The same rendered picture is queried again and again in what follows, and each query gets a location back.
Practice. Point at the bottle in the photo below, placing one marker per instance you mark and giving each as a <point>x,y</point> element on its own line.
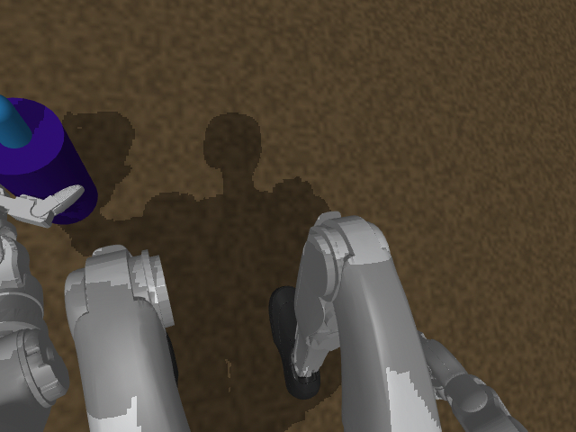
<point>37,157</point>

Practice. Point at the right robot foot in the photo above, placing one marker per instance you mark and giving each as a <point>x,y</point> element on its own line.
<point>283,325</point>

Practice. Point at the left robot hand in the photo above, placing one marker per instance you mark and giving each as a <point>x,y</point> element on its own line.
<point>36,211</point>

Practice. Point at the left robot arm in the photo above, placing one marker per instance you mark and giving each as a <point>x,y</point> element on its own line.
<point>32,374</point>

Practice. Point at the right robot arm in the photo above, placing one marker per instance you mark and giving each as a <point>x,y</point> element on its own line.
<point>477,407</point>

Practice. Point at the right robot hand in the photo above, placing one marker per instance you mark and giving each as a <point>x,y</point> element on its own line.
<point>442,365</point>

